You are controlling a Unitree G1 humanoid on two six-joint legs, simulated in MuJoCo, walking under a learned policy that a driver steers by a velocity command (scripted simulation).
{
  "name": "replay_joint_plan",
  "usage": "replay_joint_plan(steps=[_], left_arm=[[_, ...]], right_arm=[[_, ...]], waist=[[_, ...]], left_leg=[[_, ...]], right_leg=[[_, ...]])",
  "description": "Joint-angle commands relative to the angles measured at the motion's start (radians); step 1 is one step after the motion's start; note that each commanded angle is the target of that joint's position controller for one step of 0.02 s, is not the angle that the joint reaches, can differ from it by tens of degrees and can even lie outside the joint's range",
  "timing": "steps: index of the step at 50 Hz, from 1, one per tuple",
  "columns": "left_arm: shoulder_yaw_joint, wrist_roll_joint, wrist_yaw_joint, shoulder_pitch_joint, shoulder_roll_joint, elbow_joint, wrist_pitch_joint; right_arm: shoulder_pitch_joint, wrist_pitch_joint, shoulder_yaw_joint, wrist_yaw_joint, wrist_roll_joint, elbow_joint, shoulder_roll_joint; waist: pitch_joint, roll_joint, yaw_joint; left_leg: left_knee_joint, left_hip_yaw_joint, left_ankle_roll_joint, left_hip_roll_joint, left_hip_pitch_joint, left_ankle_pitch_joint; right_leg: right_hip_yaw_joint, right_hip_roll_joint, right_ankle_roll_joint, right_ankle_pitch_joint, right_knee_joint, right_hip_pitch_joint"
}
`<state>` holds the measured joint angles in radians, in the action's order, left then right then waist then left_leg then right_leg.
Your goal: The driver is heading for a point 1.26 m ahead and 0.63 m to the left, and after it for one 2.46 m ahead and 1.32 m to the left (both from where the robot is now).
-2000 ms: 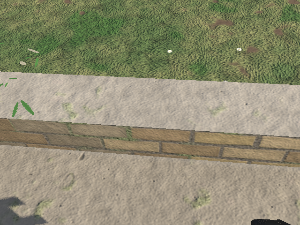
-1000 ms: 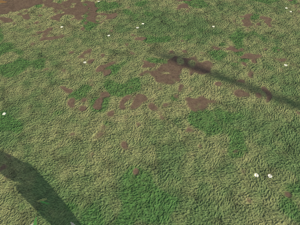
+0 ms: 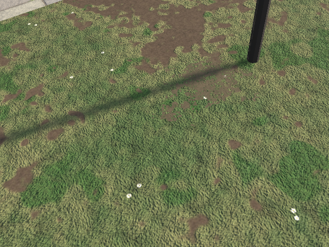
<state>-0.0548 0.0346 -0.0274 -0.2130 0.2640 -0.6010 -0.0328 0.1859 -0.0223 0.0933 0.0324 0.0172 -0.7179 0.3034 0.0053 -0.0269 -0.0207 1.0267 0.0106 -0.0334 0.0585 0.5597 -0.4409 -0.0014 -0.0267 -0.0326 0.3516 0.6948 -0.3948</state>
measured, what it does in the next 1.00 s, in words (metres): walks ahead, turning left: left foot, then right foot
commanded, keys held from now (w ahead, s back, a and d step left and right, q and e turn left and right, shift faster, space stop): w+q+shift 0.98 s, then w+shift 0.02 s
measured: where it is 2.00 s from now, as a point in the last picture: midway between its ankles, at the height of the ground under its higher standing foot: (0, 115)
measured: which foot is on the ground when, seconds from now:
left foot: up 0.00-0.52, down 0.54-0.98, up 1.00-1.00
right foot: down 0.00-0.56, up 0.58-0.98, down 1.00-1.00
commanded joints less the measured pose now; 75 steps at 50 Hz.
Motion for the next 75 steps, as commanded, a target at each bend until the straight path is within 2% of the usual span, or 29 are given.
replay_joint_plan(steps=[1,5,9,10,14,22,26,27,28,29,30,33,38,45,47,49,50,51,52,53,55,60,64,68,70,71,72,73,75], left_arm=[[-0.033,-0.010,-0.018,-0.073,0.134,-0.018,-0.117],[0.018,0.039,0.014,0.066,0.065,-0.019,-0.097],[0.040,0.042,0.023,-0.019,0.068,-0.079,-0.108],[-0.024,-0.043,0.032,-0.110,0.184,-0.098,-0.100],[-0.018,-0.006,0.038,-0.150,0.118,-0.137,-0.103],[-0.053,0.024,0.045,-0.181,0.135,-0.198,-0.085],[-0.066,0.014,0.040,-0.157,0.214,-0.212,-0.046],[-0.071,-0.004,0.034,-0.118,0.250,-0.194,-0.030],[-0.052,0.009,0.027,-0.106,0.197,-0.163,-0.033],[-0.024,0.004,0.010,-0.075,0.062,-0.049,-0.054],[-0.018,0.013,0.005,0.036,0.112,-0.001,-0.073],[0.003,0.019,0.015,0.045,0.098,0.005,-0.087],[0.023,0.033,0.001,0.101,0.096,0.036,-0.009],[0.042,-0.010,-0.008,0.302,0.097,0.091,-0.028],[0.026,-0.012,0.008,0.193,0.138,0.059,-0.027],[-0.023,-0.029,0.047,-0.167,0.232,-0.027,-0.028],[-0.049,-0.015,0.071,-0.389,0.280,-0.074,-0.027],[-0.056,0.034,0.074,-0.413,0.339,-0.094,-0.036],[-0.059,0.035,0.052,-0.243,0.322,-0.063,-0.038],[-0.040,0.022,0.038,-0.099,0.192,-0.037,-0.037],[-0.025,0.014,0.025,-0.103,0.126,-0.093,-0.039],[-0.009,-0.018,0.017,-0.233,0.111,-0.217,-0.073],[-0.038,-0.025,0.012,-0.197,0.192,-0.201,-0.077],[-0.043,-0.039,-0.001,-0.271,0.221,-0.232,-0.072],[-0.049,-0.041,0.000,-0.271,0.237,-0.239,-0.067],[-0.034,-0.042,0.001,-0.242,0.176,-0.209,-0.073],[-0.007,-0.062,0.010,-0.310,0.032,-0.170,-0.069],[-0.012,-0.055,0.014,-0.266,0.090,-0.151,-0.056],[-0.018,-0.027,0.000,-0.133,0.105,-0.152,-0.033]], right_arm=[[-0.024,-0.094,0.007,-0.022,0.049,0.048,0.075],[-0.003,-0.094,-0.036,-0.073,0.010,0.035,0.023],[-0.014,-0.101,-0.042,-0.105,0.025,0.028,0.023],[0.012,-0.049,-0.004,-0.091,0.022,0.037,0.066],[-0.064,0.018,0.003,-0.107,0.016,0.065,0.031],[-0.191,0.034,-0.009,-0.140,0.013,0.129,0.015],[0.037,0.026,0.004,-0.102,-0.018,0.081,0.060],[0.237,0.011,0.027,-0.087,-0.019,0.028,0.102],[0.421,0.009,0.064,-0.072,-0.001,-0.034,0.196],[0.292,0.021,0.090,-0.059,-0.007,-0.020,0.328],[0.289,0.020,0.087,-0.058,-0.009,0.035,0.323],[0.255,-0.007,0.051,-0.023,-0.002,0.004,0.228],[0.205,-0.043,0.012,-0.034,-0.017,0.033,0.159],[0.227,-0.061,0.027,-0.033,-0.033,0.002,0.200],[0.192,-0.061,0.037,-0.028,-0.032,0.000,0.233],[0.112,-0.061,0.045,-0.034,-0.008,0.009,0.277],[0.086,-0.071,0.023,-0.036,0.011,0.015,0.195],[0.136,-0.076,-0.028,-0.038,-0.005,0.058,-0.006],[0.262,-0.079,-0.045,-0.044,-0.035,0.081,0.024],[0.215,-0.063,-0.037,-0.040,-0.003,0.021,0.093],[0.072,-0.049,-0.039,-0.065,0.029,0.043,0.101],[-0.101,-0.036,-0.083,-0.083,0.061,0.151,0.043],[-0.258,-0.057,-0.118,-0.112,0.023,0.201,0.031],[-0.222,-0.060,-0.090,-0.080,0.020,0.174,0.085],[0.055,-0.069,-0.055,-0.046,0.039,0.091,0.135],[0.249,-0.073,-0.024,-0.021,0.059,0.074,0.215],[0.286,-0.066,-0.012,-0.012,0.082,0.069,0.276],[0.215,-0.055,-0.009,-0.010,0.050,0.071,0.238],[0.101,-0.067,-0.036,-0.020,0.030,0.057,0.093]], waist=[[-0.002,0.265,0.035],[-0.065,0.156,-0.008],[-0.079,0.136,0.039],[-0.185,-0.004,0.042],[-0.016,0.179,0.058],[0.169,0.110,0.066],[0.023,0.129,-0.061],[-0.084,0.097,-0.177],[-0.177,-0.015,-0.236],[-0.189,-0.374,-0.089],[-0.217,-0.170,-0.124],[-0.057,0.049,-0.030],[0.088,0.031,0.026],[0.059,-0.024,-0.038],[-0.015,-0.025,0.016],[-0.190,-0.033,0.217],[-0.295,0.020,0.309],[-0.324,0.381,0.223],[-0.375,0.544,0.080],[-0.223,0.296,0.069],[-0.091,0.061,0.069],[0.057,0.092,0.017],[0.089,0.073,0.026],[0.030,0.068,0.021],[-0.143,0.047,-0.110],[-0.268,-0.039,-0.197],[-0.366,-0.218,-0.119],[-0.303,-0.212,-0.098],[-0.057,-0.055,-0.053]], left_leg=[[0.358,-0.101,0.053,-0.058,0.406,0.130],[0.568,-0.168,0.049,-0.088,0.522,0.356],[0.465,-0.161,0.024,-0.063,0.617,0.453],[0.289,-0.089,0.015,-0.034,0.472,0.384],[0.170,-0.039,0.009,0.026,0.496,0.370],[-0.142,0.087,0.142,0.090,0.396,0.241],[-0.194,0.262,0.251,-0.114,-0.098,0.064],[-0.267,0.242,0.276,-0.179,-0.393,0.090],[-0.348,0.023,0.298,-0.118,-0.715,-0.063],[-0.642,-0.585,0.405,0.103,-0.891,-0.328],[-0.750,-0.758,0.405,0.163,-0.901,-0.226],[-0.716,-0.530,0.333,0.118,-0.584,0.113],[-0.863,-0.384,0.358,0.004,-0.285,0.147],[-0.845,-0.351,0.272,-0.013,-0.387,0.696],[-0.723,-0.357,0.223,-0.017,-0.456,0.950],[-0.305,-0.353,0.179,-0.037,-0.418,1.096],[0.016,-0.299,0.168,-0.083,-0.285,0.907],[0.360,-0.228,0.159,-0.220,0.015,-0.031],[0.452,-0.207,0.173,-0.211,0.129,0.001],[0.436,-0.167,0.173,-0.127,0.116,0.133],[0.348,-0.141,0.150,-0.080,0.068,0.183],[0.100,-0.104,0.088,0.011,0.194,0.141],[-0.315,-0.009,0.041,-0.015,-0.124,0.381],[-0.439,0.018,0.064,-0.072,-0.299,0.383],[-0.453,0.013,0.087,-0.077,-0.652,0.285],[-0.496,-0.229,0.111,0.156,-0.863,-0.036],[-0.668,-0.684,0.156,0.415,-0.978,-0.372],[-0.810,-0.865,0.198,0.408,-0.875,-0.484],[-0.786,-0.499,0.179,0.302,-0.642,-0.148]], right_leg=[[0.416,-0.258,-0.114,0.449,-0.471,0.149],[0.259,-0.293,-0.101,0.275,-0.459,0.166],[0.140,-0.316,-0.127,0.157,-0.495,0.320],[0.078,-0.281,-0.082,0.116,-0.510,0.384],[-0.021,-0.303,-0.105,0.131,-0.627,0.410],[-0.227,-0.334,-0.080,0.047,-0.682,0.536],[-0.354,-0.295,-0.058,-1.015,-0.264,0.489],[-0.364,-0.277,-0.046,-1.150,0.042,0.364],[-0.335,-0.222,-0.005,-0.796,0.408,0.081],[-0.203,0.021,0.073,0.100,0.776,-0.382],[0.009,0.010,0.071,0.065,0.884,-0.497],[0.058,-0.112,0.051,-0.049,0.728,-0.418],[0.007,-0.132,0.097,-0.055,0.445,-0.361],[-0.010,-0.017,0.071,-0.466,-0.085,-0.112],[-0.001,0.034,0.046,-0.406,-0.138,0.078],[-0.015,0.041,0.037,-0.221,-0.095,0.438],[0.073,-0.068,0.024,-0.003,-0.061,0.667],[0.491,-0.313,-0.005,0.383,-0.228,0.807],[0.972,-0.388,-0.078,0.501,-0.480,0.757],[0.832,-0.334,-0.112,0.528,-0.480,0.583],[0.560,-0.241,-0.129,0.226,-0.442,0.361],[0.409,-0.178,-0.194,-0.039,-0.519,0.241],[0.243,-0.105,-0.165,-0.194,-0.640,0.012],[0.216,-0.133,-0.135,-0.594,-0.489,0.173],[0.162,-0.057,-0.099,-0.721,-0.059,0.105],[0.120,0.005,-0.082,-0.446,0.280,-0.070],[0.091,0.069,-0.074,0.135,0.599,-0.298],[0.088,0.047,-0.084,0.045,0.693,-0.410],[0.072,-0.044,-0.077,-0.084,0.629,-0.428]])
Keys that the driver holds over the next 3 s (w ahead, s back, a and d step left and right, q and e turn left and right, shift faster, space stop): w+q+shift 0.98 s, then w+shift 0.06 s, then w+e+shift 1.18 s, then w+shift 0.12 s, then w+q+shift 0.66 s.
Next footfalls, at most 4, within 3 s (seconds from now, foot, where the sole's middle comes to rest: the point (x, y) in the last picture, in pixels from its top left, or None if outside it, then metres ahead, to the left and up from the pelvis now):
0.54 left None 0.33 0.24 -0.76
1.00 right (94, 175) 0.82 0.39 -0.76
1.42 left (6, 170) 0.87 0.82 -0.76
1.84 right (16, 101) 1.33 0.90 -0.76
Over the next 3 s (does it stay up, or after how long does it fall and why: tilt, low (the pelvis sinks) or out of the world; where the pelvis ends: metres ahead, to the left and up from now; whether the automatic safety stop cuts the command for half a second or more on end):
stays up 2.16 1.01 -0.01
